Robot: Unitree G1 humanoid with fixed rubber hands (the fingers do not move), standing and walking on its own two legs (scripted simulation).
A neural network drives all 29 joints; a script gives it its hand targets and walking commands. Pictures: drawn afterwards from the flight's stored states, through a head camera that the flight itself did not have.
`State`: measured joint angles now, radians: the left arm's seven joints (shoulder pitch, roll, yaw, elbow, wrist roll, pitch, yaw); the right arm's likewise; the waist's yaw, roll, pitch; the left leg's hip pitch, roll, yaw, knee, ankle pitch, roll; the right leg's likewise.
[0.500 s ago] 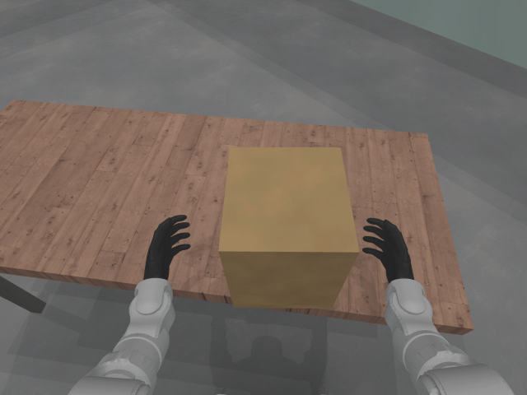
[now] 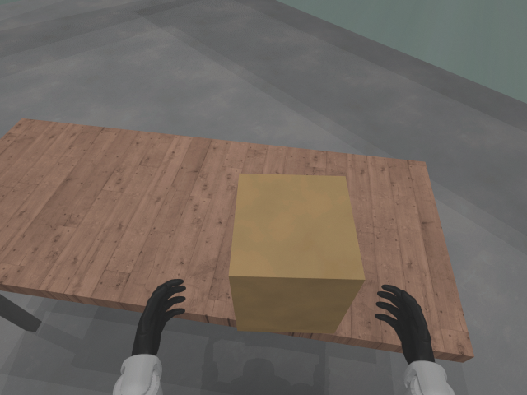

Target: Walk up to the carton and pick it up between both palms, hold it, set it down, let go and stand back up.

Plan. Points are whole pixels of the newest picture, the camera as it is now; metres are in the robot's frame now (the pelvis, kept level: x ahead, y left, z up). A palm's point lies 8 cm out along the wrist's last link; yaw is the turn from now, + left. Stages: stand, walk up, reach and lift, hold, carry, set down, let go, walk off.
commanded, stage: set down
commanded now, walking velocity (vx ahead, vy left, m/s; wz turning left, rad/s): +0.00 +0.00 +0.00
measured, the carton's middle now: (288, 257) +0.38 -0.02 -0.08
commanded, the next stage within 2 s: let go in 1.76 s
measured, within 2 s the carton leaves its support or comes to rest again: neither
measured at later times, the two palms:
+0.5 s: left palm (147, 365) +0.17 +0.20 -0.05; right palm (432, 388) +0.16 -0.22 -0.05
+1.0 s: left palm (138, 370) +0.16 +0.21 -0.06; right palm (429, 387) +0.16 -0.22 -0.06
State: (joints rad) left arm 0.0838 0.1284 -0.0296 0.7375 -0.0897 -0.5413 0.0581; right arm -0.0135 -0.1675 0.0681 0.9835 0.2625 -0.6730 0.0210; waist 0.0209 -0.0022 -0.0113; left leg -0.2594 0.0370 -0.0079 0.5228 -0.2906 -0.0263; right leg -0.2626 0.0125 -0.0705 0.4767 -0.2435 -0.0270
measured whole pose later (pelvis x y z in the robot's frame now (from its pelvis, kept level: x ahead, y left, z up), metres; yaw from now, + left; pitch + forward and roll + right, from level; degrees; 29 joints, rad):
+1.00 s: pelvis +0.01 -0.01 +0.01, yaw -1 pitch -5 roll +0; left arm 0.24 0.20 -0.06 0.62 -0.07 -0.25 0.04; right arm 0.18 -0.16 0.02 0.86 0.14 -0.44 0.02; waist 0.03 -0.02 0.02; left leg -0.05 0.04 0.01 0.38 -0.25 -0.03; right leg -0.09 0.02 -0.05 0.39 -0.22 -0.03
